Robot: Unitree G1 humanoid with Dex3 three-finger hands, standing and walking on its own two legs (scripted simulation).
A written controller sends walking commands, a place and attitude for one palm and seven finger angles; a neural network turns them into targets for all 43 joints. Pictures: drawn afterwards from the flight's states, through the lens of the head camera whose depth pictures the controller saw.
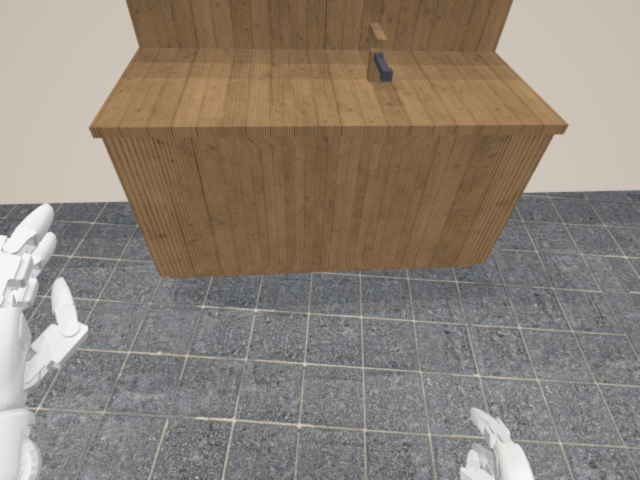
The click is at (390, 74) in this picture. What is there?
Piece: tap's lever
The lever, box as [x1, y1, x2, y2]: [380, 68, 392, 81]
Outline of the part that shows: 381,68 381,81 390,81 392,75 391,68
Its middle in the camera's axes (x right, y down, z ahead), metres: +0.18 -0.45 +1.06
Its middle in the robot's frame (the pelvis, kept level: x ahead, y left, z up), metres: +1.10 -0.11 +0.03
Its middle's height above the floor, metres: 0.80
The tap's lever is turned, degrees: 0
